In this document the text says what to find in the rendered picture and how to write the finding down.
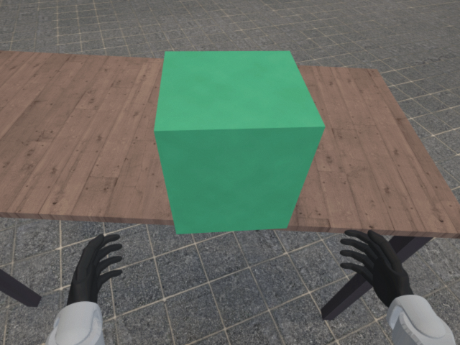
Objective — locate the robot left hand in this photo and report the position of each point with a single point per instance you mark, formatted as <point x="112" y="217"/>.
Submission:
<point x="87" y="280"/>

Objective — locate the carton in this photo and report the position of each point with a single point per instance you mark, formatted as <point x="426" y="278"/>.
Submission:
<point x="236" y="133"/>

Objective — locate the table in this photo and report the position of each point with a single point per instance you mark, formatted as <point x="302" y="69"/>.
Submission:
<point x="77" y="143"/>

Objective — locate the left robot forearm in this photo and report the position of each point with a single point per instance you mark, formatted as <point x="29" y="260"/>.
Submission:
<point x="78" y="324"/>

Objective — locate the right robot forearm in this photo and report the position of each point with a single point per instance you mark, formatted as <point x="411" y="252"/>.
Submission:
<point x="413" y="322"/>

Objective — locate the robot right hand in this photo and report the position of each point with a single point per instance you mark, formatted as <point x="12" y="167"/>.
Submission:
<point x="383" y="268"/>

